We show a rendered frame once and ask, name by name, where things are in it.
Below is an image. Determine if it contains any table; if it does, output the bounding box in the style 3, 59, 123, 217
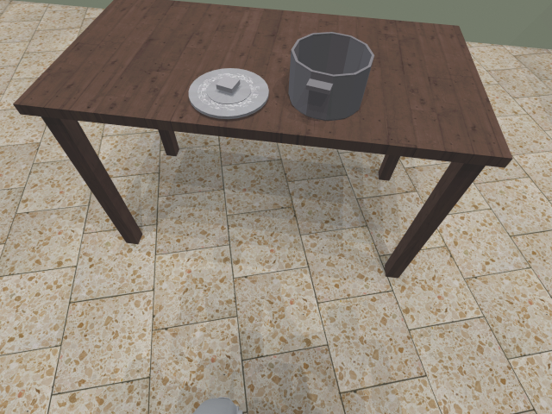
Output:
13, 0, 513, 278

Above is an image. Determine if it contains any pot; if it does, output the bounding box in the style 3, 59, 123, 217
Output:
288, 32, 374, 121

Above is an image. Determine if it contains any knob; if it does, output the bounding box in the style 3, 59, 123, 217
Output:
216, 75, 240, 93

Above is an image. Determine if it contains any lid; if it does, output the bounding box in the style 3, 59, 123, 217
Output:
189, 68, 269, 119

